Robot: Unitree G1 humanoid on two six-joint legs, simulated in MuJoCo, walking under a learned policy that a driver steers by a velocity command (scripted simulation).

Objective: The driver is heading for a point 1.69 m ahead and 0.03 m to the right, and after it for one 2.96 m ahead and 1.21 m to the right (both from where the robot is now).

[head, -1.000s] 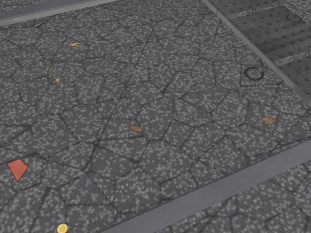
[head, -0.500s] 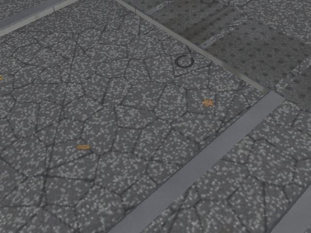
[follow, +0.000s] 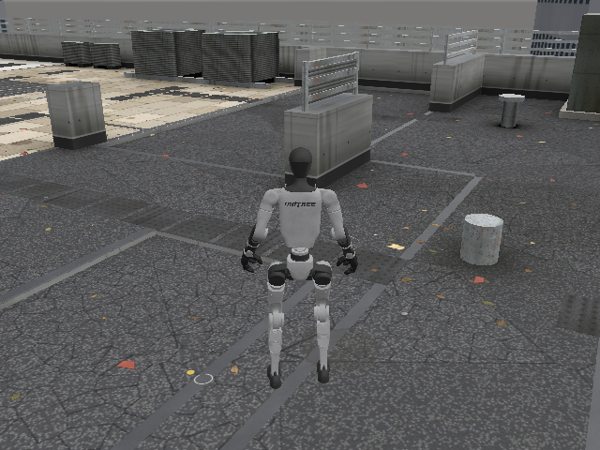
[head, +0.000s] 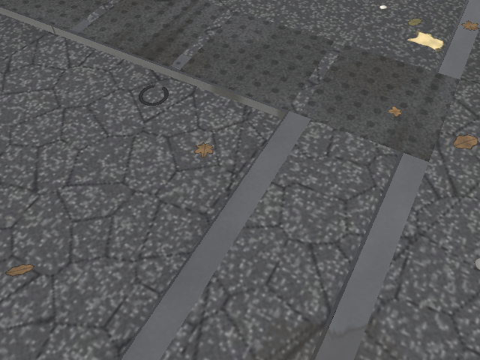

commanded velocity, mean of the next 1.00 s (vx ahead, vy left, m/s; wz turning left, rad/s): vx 0.37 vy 0.00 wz -0.21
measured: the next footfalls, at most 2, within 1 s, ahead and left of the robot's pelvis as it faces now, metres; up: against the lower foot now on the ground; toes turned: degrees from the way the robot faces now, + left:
right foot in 0.04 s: +0.04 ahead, -0.13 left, +0.00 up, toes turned -3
left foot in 0.58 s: +0.32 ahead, +0.08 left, +0.00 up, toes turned -9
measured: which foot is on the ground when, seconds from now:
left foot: down 0.00-0.04, up 0.06-0.56, down 0.58-1.00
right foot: up 0.00-0.02, down 0.04-0.60, up 0.62-1.00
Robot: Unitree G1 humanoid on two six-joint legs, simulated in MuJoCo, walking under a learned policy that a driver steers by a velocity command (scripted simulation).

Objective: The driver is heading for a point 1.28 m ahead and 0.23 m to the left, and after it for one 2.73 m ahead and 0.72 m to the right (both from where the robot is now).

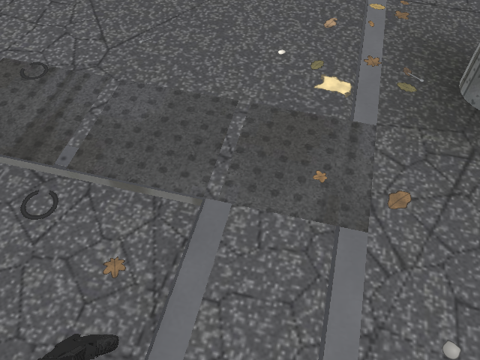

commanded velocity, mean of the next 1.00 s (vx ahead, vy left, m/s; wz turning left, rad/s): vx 0.50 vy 0.00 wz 0.00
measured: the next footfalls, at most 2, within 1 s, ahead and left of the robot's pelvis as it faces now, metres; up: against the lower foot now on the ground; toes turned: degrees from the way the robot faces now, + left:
right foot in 0.08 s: +0.25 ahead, -0.12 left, +0.00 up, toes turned -1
left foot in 0.60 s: +0.53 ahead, +0.13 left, +0.00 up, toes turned +2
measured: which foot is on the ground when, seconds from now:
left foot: down 0.00-0.10, up 0.12-0.58, down 0.60-1.00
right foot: up 0.00-0.06, down 0.08-0.60, up 0.62-1.00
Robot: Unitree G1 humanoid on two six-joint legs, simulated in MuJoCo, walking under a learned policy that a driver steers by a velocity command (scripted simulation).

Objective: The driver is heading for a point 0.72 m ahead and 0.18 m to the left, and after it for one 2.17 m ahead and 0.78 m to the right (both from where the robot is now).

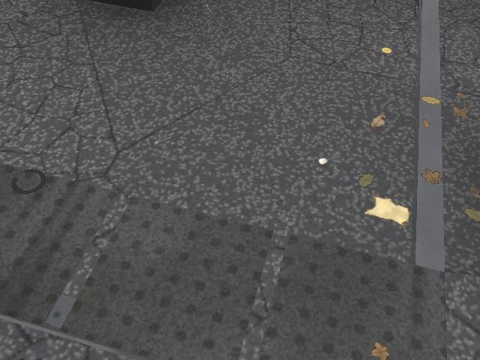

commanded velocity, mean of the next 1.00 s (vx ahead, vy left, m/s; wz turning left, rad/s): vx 0.49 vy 0.00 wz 0.30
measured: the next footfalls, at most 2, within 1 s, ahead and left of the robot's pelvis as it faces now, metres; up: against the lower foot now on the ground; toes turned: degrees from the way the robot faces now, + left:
right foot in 0.18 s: +0.29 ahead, -0.14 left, +0.00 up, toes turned -2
left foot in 0.72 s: +0.57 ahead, +0.12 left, +0.00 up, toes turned +15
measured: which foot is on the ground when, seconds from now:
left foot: down 0.00-0.20, up 0.22-0.70, down 0.72-1.00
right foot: up 0.00-0.16, down 0.18-0.74, up 0.76-1.00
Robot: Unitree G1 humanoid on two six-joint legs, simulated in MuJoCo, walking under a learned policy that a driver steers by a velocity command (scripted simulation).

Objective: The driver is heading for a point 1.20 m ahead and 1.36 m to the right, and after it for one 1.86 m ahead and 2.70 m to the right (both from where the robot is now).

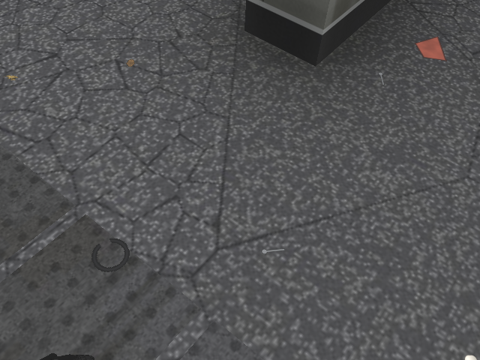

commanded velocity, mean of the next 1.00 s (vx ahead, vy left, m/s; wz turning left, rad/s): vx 0.09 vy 0.00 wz -0.40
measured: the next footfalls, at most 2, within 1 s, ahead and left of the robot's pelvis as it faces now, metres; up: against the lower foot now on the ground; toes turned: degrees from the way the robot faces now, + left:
right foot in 0.18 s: +0.28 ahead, -0.14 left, +0.00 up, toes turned -1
left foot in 0.62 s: +0.29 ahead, +0.09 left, +0.00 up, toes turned -22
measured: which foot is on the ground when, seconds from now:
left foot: down 0.00-0.18, up 0.20-0.60, down 0.62-1.00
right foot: up 0.00-0.16, down 0.18-0.62, up 0.64-1.00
